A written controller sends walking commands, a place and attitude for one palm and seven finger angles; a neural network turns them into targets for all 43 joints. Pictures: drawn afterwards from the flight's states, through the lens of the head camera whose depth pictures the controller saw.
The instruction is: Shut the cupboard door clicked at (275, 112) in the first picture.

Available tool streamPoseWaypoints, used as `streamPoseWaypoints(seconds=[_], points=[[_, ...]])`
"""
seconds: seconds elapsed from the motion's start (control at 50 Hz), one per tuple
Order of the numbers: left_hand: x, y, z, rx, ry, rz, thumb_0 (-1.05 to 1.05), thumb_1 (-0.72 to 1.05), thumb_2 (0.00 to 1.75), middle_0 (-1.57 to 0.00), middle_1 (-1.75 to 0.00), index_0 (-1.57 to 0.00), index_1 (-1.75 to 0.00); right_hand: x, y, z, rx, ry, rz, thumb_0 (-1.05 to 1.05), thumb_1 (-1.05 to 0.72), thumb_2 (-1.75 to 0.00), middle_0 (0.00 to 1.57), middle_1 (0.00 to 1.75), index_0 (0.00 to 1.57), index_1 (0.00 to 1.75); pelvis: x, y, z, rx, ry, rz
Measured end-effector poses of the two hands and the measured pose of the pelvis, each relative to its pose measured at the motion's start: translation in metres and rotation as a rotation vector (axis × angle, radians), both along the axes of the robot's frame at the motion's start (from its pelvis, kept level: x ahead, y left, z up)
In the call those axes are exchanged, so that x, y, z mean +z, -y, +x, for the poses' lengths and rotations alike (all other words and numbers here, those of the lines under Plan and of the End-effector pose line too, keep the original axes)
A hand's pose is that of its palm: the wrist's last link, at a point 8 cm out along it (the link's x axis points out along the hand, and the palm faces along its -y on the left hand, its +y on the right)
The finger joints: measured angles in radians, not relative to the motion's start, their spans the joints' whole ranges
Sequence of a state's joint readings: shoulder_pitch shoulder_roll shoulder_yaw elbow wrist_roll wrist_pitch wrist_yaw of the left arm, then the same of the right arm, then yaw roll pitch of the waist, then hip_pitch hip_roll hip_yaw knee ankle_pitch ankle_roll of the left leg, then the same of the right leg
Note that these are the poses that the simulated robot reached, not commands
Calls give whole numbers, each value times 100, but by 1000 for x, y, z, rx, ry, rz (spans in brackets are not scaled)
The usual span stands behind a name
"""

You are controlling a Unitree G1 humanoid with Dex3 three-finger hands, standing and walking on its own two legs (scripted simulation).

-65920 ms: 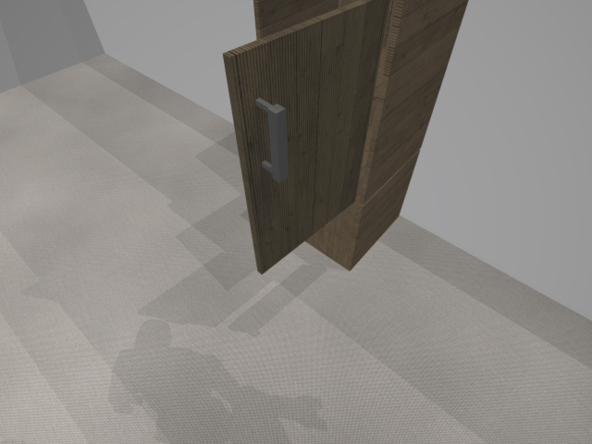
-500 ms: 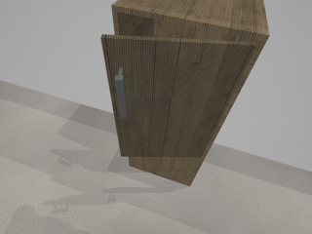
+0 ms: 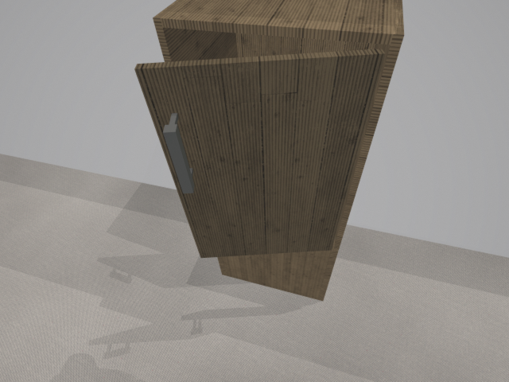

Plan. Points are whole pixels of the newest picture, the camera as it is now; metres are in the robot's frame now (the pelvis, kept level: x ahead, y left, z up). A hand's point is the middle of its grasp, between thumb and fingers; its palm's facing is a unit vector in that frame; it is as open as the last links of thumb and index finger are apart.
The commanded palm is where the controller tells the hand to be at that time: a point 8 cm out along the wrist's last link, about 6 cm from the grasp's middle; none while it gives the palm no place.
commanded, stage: look again from close up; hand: left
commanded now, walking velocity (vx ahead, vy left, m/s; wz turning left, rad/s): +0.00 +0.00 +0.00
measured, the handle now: (181, 154) +0.49 +0.16 +0.09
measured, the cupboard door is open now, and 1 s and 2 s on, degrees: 19 19 19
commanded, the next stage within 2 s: raise the hand and make a fist in 0.12 s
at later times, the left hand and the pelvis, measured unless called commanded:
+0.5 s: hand (168, 321) +0.20 +0.14 +0.02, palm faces +0.14 -0.99 -0.04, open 6.8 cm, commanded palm +0.11 +0.20 -0.04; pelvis -0.02 -0.04 -0.04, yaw +2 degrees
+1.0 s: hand (162, 351) +0.17 +0.15 +0.00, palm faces -0.01 -1.00 +0.00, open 4.4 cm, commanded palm +0.13 +0.21 +0.02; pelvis -0.04 -0.02 -0.06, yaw +1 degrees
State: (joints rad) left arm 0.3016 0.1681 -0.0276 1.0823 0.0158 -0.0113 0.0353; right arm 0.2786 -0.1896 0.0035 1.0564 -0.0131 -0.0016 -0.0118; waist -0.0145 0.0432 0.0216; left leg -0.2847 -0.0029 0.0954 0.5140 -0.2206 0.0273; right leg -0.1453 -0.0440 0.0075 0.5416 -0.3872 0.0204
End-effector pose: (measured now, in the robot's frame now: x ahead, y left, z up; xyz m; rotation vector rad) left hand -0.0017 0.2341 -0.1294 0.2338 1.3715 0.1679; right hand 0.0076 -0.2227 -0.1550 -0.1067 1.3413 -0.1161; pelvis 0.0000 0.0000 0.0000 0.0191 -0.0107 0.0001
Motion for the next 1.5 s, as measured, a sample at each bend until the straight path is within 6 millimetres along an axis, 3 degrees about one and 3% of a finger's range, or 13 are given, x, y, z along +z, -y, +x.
streamPoseWaypoints(seconds=[0.26, 0.38, 0.46, 0.54, 0.64, 0.7, 0.82, 0.92, 1.0, 1.08, 1.18, 1.32, 1.5], points=[[-7, 34, 20, 58, 54, -62, 1, 91, 89, -20, -30, -20, -30, 16, 36, 23, 13, 47, -74, 0, -91, -89, 20, 30, 20, 30, 0, 25, 5, -8, -7, -11], [107, 21, 137, 75, 868, 39, 3, 94, 89, -22, -33, -22, -33, 35, 57, 81, 22, 466, -127, 1, -91, -89, 20, 30, 20, 30, -9, 31, 1, 38, -35, 2], [158, 35, 179, -34, 1277, -17, 2, 93, 89, -26, -37, -26, -37, 43, 65, 126, 51, 674, -113, 1, -91, -89, 20, 30, 20, 30, -24, 36, -10, 42, -111, 3], [135, 49, 163, -115, 1421, -169, 1, 92, 89, -32, -44, -32, -44, 47, 68, 159, 115, 775, -110, 1, -91, -89, 20, 30, 20, 30, -47, 47, -22, 28, -174, 21], [77, 40, 100, -38, 1192, -202, 1, 91, 89, -41, -53, -41, -53, 46, 65, 182, 187, 824, -128, 1, -91, -89, 20, 30, 20, 30, -67, 52, -29, 49, -188, 3], [82, 26, 77, -9, 1199, -106, 2, 90, 89, -47, -59, -47, -59, 39, 56, 186, 217, 843, -129, 1, -91, -89, 20, 30, 20, 30, -75, 50, -32, 61, -189, -22], [138, 26, 112, -161, 1541, -92, 3, 90, 90, -57, -71, -57, -71, 12, 30, 168, 229, 813, -87, 1, -91, -89, 20, 30, 20, 30, -87, 43, -44, 67, -188, -65], [136, 41, 155, -248, 1387, -275, 2, 90, 90, -66, -81, -66, -81, 4, 17, 128, 108, 713, -48, 1, -91, -89, 20, 30, 21, 30, -75, 33, -47, 47, -180, -55], [130, 32, 153, -153, 1209, -252, 2, 90, 89, -74, -89, -74, -89, 13, 16, 99, 26, 651, -59, 1, -91, -89, 20, 31, 21, 30, -59, 24, -40, 21, -162, -37], [149, 7, 138, -74, 1289, -109, 2, 90, 89, -81, -97, -81, -97, 21, 19, 87, 48, 625, -94, 1, -91, -89, 20, 31, 21, 30, -53, 17, -37, 18, -156, -37], [166, -3, 133, -100, 1451, -79, 2, 90, 90, -90, -107, -90, -107, 23, 21, 92, 143, 631, -128, 1, -91, -89, 20, 30, 20, 30, -57, 9, -43, 40, -154, -59], [163, 6, 138, -178, 1361, -196, 2, 90, 90, -103, -121, -103, -121, 47, 9, 118, 141, 737, -132, 1, -91, -89, 20, 30, 21, 30, -49, 1, -44, 41, -128, -65], [203, -19, 140, -99, 1475, -96, 2, 90, 90, -119, -139, -120, -139, 73, -20, 142, 210, 841, -63, 1, -91, -89, 20, 30, 21, 30, -37, 1, -42, 53, -79, -69]])
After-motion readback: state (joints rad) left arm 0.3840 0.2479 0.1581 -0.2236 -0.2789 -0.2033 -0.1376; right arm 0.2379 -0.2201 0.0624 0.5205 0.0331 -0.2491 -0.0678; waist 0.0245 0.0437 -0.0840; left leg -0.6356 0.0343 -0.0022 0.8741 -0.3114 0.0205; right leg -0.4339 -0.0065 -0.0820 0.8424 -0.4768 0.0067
